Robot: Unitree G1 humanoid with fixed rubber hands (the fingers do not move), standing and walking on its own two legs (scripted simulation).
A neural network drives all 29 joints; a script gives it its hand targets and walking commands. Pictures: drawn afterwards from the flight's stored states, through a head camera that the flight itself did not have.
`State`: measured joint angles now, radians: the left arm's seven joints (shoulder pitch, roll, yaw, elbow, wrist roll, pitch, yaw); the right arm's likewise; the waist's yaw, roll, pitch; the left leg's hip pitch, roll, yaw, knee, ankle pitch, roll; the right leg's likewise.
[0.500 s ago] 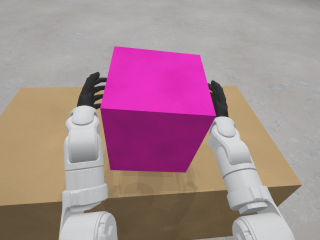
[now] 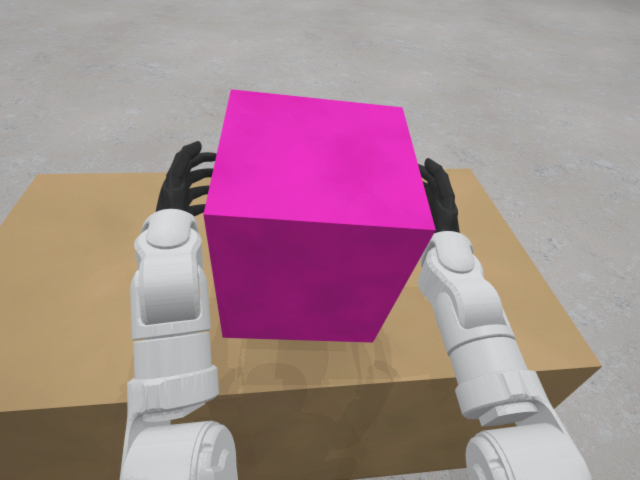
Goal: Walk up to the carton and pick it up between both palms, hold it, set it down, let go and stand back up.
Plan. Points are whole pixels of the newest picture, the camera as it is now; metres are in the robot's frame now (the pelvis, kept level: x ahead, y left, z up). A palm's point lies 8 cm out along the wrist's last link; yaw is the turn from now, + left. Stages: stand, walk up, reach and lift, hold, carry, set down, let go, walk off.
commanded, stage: hold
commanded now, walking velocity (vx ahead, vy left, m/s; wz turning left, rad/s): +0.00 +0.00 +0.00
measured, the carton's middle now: (308, 227) +0.40 +0.01 +0.13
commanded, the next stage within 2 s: none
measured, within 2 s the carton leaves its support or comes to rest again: neither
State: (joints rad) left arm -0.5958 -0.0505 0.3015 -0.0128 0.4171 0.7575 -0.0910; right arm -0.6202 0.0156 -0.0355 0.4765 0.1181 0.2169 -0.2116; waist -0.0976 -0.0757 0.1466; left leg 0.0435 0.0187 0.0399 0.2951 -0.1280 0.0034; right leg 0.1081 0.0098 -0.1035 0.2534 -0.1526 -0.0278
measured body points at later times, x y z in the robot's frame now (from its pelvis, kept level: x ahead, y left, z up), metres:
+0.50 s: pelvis +0.00 +0.00 +0.00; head -0.04 +0.03 +0.45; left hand +0.36 +0.18 +0.18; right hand +0.37 -0.13 +0.17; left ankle +0.04 +0.11 -0.75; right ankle +0.01 -0.10 -0.75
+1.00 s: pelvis +0.00 +0.00 +0.00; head -0.03 +0.03 +0.45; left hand +0.37 +0.17 +0.18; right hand +0.37 -0.14 +0.17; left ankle +0.04 +0.11 -0.75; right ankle +0.01 -0.10 -0.75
